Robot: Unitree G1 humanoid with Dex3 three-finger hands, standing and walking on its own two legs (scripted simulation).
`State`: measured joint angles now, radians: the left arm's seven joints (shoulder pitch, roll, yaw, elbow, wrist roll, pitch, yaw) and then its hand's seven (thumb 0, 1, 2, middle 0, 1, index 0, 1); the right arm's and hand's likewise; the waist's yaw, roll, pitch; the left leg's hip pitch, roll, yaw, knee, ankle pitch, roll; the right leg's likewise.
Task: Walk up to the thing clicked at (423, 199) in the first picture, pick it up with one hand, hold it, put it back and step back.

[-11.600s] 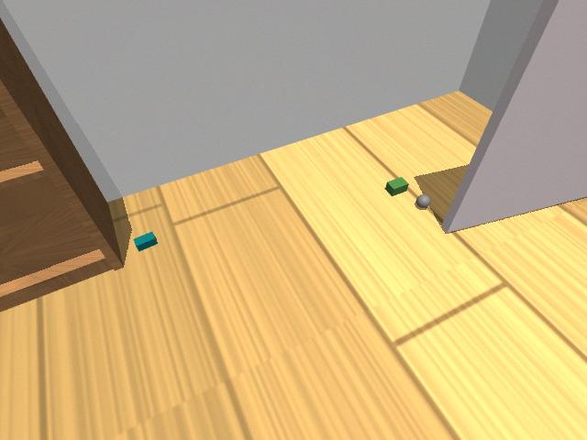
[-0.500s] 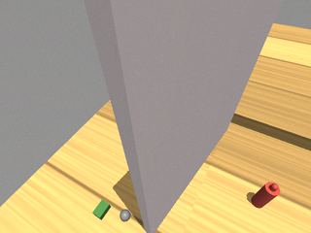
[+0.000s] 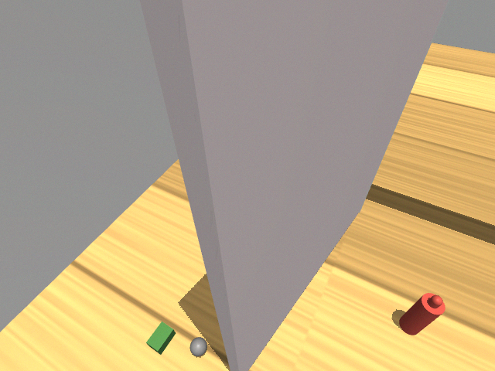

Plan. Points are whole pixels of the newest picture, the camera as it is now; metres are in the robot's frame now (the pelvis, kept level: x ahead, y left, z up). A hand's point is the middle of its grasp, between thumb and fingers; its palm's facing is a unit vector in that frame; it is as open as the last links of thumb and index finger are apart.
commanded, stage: stand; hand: left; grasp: from above
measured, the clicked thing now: (198, 346) +0.37 +0.22 -0.75
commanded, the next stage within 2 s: rise first in 0.46 s
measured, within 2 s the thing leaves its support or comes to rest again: neither
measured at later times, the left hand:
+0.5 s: hand out of the picture +0.06 +0.26 -0.16, palm faces -0.03 -0.94 -0.34, open 7.3 cm
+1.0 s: hand out of the picture +0.14 +0.26 -0.20, palm faces -0.11 -0.91 -0.39, open 12.3 cm
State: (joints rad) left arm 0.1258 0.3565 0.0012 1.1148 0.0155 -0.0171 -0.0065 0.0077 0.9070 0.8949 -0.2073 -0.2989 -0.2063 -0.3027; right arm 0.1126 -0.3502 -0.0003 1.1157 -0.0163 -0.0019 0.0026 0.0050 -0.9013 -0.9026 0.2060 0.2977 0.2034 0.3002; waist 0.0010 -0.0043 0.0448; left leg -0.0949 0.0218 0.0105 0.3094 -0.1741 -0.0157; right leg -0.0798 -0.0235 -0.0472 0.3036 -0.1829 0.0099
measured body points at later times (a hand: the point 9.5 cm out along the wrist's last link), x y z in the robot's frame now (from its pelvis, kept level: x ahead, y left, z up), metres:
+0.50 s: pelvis +0.00 +0.00 +0.00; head +0.01 +0.00 +0.45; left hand +0.06 +0.31 -0.13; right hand +0.07 -0.30 -0.13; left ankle +0.00 +0.13 -0.75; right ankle -0.01 -0.12 -0.75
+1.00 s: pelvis -0.01 +0.01 -0.04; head +0.06 +0.01 +0.40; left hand +0.15 +0.31 -0.17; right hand +0.09 -0.26 -0.15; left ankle +0.00 +0.13 -0.75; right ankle -0.01 -0.12 -0.75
